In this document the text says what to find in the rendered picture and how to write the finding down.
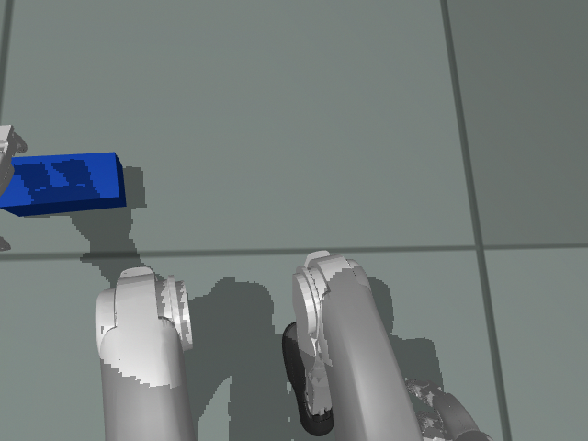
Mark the right robot foot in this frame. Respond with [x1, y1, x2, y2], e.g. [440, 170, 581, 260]
[282, 322, 334, 436]

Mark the left robot hand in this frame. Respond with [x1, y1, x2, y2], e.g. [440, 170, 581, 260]
[0, 125, 28, 252]

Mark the carton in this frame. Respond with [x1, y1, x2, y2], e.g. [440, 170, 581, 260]
[0, 153, 127, 217]

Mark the right robot hand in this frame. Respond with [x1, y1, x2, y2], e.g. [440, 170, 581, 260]
[405, 379, 480, 441]

